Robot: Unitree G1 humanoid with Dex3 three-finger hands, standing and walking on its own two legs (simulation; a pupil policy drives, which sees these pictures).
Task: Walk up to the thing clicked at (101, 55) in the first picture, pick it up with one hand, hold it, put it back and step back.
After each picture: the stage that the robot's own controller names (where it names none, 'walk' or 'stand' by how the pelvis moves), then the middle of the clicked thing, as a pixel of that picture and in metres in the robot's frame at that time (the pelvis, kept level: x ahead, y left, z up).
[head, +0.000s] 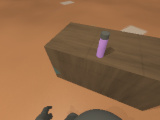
stand; (102, 45) +0.64 -0.06 +0.05
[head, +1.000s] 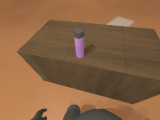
walk; (79, 44) +0.55 +0.15 +0.08
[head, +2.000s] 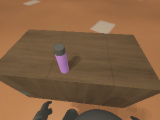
walk; (62, 60) +0.40 +0.23 +0.06
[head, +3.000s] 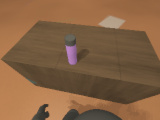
stand; (71, 51) +0.47 +0.19 +0.06
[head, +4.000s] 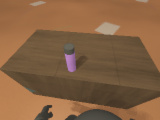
stand; (70, 59) +0.43 +0.18 +0.04
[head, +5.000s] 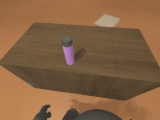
stand; (68, 51) +0.47 +0.20 +0.05
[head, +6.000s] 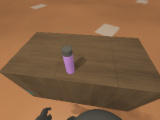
stand; (68, 61) +0.42 +0.19 +0.04
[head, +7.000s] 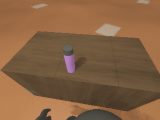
stand; (69, 60) +0.43 +0.19 +0.04
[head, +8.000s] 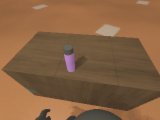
stand; (69, 59) +0.44 +0.19 +0.04
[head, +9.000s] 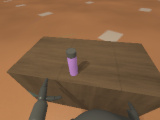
rise first; (72, 63) +0.43 +0.18 +0.05
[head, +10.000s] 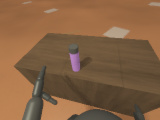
go down; (75, 59) +0.46 +0.18 +0.05
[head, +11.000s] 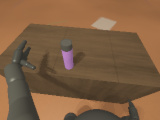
go down; (67, 56) +0.45 +0.17 +0.06
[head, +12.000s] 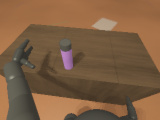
go down; (67, 56) +0.45 +0.17 +0.07
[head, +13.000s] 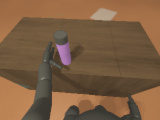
close in; (64, 50) +0.45 +0.18 +0.10
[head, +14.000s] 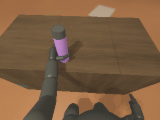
close; (61, 46) +0.46 +0.18 +0.11
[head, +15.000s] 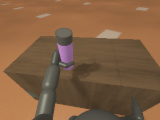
lift; (66, 52) +0.33 +0.16 +0.25
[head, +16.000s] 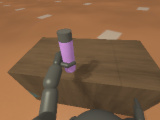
lift; (67, 53) +0.35 +0.16 +0.23
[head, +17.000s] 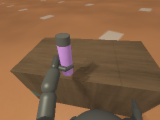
hold; (65, 56) +0.33 +0.17 +0.22
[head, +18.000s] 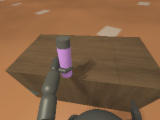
hold; (65, 58) +0.34 +0.17 +0.19
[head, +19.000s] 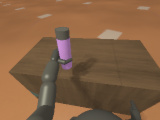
crouch; (64, 50) +0.37 +0.18 +0.23
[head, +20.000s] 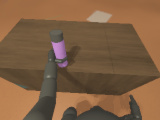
lower; (59, 50) +0.45 +0.19 +0.10
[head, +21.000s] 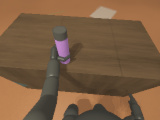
lower; (62, 47) +0.45 +0.18 +0.11
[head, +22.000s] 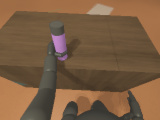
lower; (60, 43) +0.48 +0.19 +0.12
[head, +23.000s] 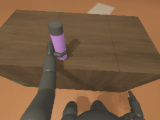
lower; (59, 43) +0.48 +0.19 +0.12
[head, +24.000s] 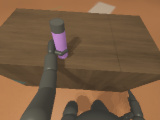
rest; (60, 41) +0.48 +0.19 +0.12
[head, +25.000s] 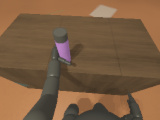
withdraw; (63, 48) +0.45 +0.17 +0.11
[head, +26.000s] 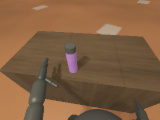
sink last; (71, 59) +0.42 +0.17 +0.08
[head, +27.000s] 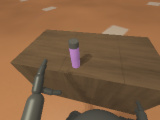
stand; (74, 54) +0.47 +0.18 +0.09
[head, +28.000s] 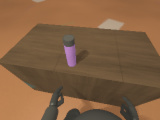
stand; (70, 52) +0.45 +0.18 +0.10
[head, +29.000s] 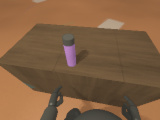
stand; (70, 52) +0.45 +0.18 +0.11
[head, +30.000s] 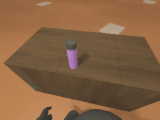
stand; (72, 55) +0.45 +0.18 +0.07
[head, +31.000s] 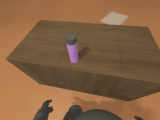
walk; (72, 50) +0.49 +0.17 +0.06
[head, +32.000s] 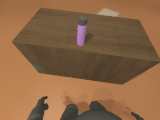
walk; (81, 32) +0.67 +0.14 +0.06
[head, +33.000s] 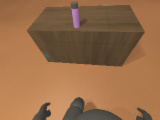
walk; (75, 15) +0.97 +0.28 +0.07
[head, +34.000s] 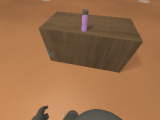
stand; (84, 21) +1.08 +0.17 +0.06
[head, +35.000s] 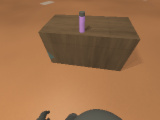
stand; (82, 22) +1.09 +0.18 +0.04
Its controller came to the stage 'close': yes
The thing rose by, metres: 0.20
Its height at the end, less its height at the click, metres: +0.00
